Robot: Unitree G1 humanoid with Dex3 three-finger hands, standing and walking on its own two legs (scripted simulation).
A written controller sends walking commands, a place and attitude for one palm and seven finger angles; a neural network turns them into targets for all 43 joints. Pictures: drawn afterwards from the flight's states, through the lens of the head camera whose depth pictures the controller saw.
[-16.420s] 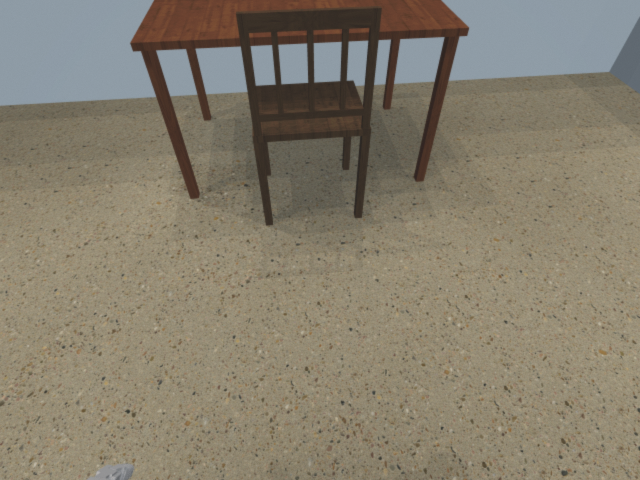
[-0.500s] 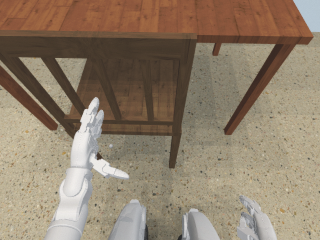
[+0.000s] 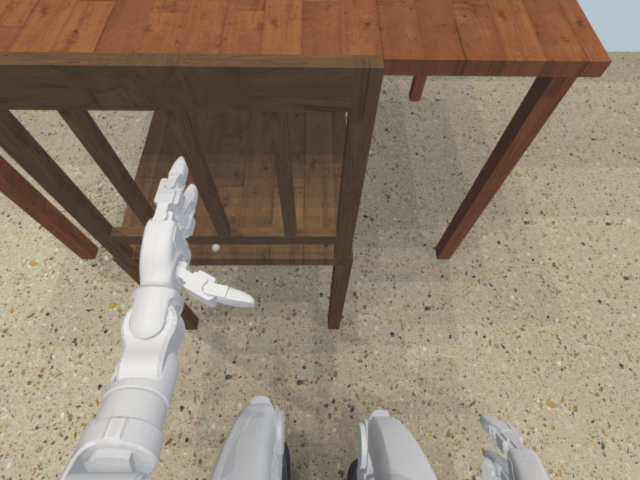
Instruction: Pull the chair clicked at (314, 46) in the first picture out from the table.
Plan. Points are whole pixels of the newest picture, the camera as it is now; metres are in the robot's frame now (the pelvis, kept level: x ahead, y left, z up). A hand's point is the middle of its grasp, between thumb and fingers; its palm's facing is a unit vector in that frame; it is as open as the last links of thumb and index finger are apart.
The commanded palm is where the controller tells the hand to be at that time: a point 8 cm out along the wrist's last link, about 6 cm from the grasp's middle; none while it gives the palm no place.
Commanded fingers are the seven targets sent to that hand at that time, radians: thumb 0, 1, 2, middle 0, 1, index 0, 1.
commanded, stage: push the fingers through the gap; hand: left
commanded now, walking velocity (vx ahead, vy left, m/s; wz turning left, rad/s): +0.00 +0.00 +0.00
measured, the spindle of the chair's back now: (204, 182) +0.49 +0.17 +0.03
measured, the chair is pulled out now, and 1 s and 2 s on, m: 0.00 0.00 0.00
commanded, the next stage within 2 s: hook a spindle and tug to test in 1.08 s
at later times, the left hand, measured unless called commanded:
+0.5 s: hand (218, 217) +0.43 +0.14 +0.03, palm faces +0.03 -1.00 -0.03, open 16.9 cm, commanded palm +0.41 +0.19 +0.03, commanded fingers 0.00 -0.50 0.30 -0.06 -0.08 -0.06 -0.08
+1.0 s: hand (226, 204) +0.45 +0.13 +0.03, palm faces +0.04 -1.00 -0.03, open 16.9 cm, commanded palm +0.42 +0.19 +0.03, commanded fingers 0.00 -0.50 0.30 -0.06 -0.08 -0.06 -0.08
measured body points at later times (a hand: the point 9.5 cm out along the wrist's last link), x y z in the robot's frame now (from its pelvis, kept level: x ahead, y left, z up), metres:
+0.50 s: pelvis +0.00 +0.00 +0.00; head +0.12 +0.00 +0.43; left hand +0.42 +0.19 +0.03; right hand +0.10 -0.26 -0.13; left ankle +0.06 +0.11 -0.62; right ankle +0.01 -0.10 -0.62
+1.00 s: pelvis +0.00 +0.00 +0.00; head +0.13 +0.00 +0.43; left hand +0.44 +0.19 +0.03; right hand +0.05 -0.26 -0.13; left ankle +0.06 +0.11 -0.62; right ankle +0.01 -0.10 -0.62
